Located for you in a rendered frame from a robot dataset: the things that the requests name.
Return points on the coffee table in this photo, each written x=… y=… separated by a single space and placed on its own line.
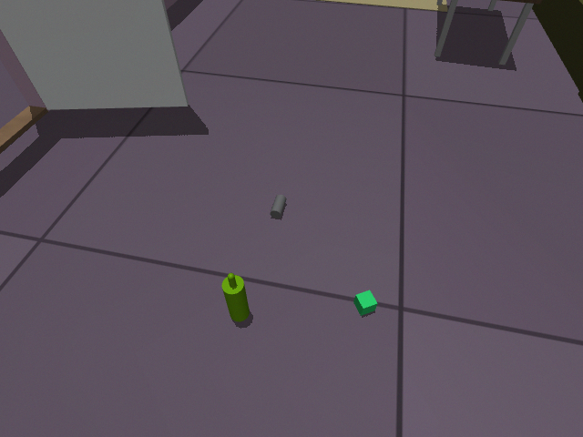
x=512 y=39

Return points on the sofa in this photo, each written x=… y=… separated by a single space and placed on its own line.
x=562 y=20

